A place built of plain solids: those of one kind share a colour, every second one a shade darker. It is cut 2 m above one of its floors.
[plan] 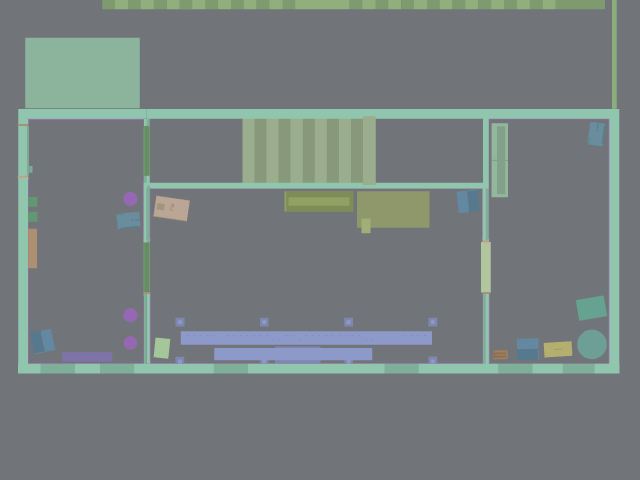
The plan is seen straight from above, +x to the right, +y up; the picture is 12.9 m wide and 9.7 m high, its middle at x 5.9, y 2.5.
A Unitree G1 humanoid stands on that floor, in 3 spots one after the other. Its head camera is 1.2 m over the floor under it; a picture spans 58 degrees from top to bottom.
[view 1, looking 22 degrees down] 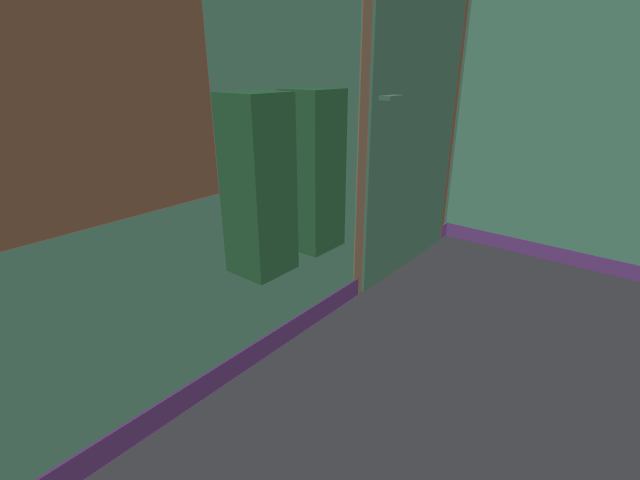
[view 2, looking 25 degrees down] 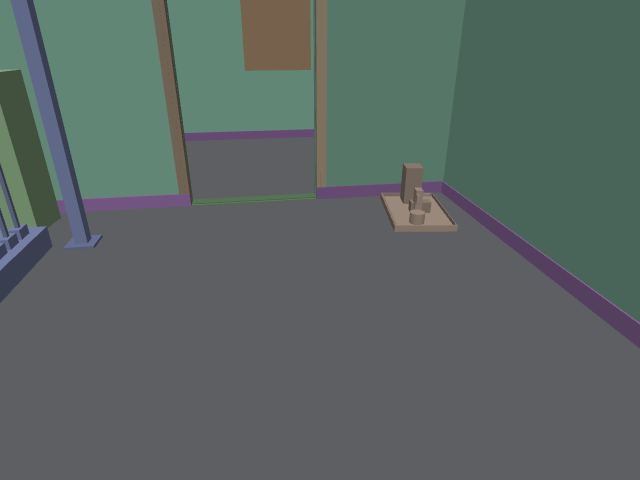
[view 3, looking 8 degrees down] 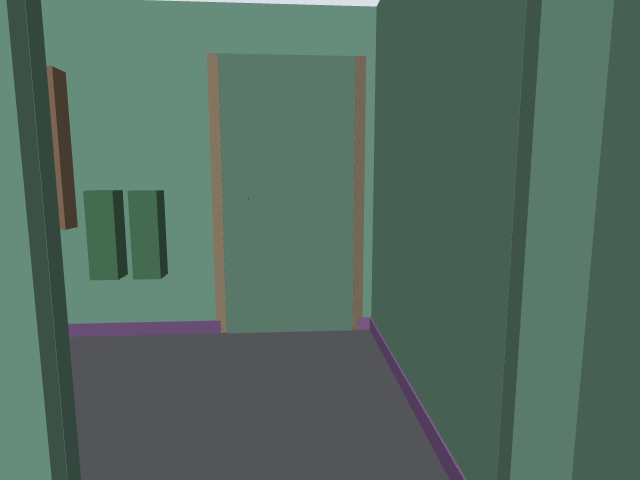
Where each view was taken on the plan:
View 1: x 1.20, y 1.95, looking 129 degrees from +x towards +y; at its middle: serv_ext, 1.73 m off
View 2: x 5.80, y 1.95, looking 171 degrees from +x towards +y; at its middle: ground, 2.84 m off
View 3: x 3.33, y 4.30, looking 176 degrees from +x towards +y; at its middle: door_leaf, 3.35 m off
